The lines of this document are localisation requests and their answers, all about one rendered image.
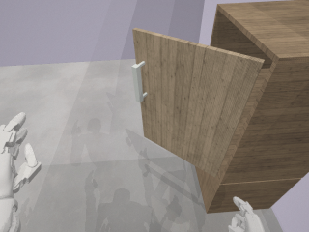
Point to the robot left hand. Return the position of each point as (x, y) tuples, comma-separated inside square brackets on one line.
[(10, 140)]

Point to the cupboard door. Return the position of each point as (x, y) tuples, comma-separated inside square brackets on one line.
[(196, 95)]

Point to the handle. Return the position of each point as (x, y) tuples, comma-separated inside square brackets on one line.
[(137, 81)]

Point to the left robot forearm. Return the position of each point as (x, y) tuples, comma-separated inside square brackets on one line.
[(9, 219)]

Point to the robot right hand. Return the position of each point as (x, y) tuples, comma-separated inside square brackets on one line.
[(250, 222)]

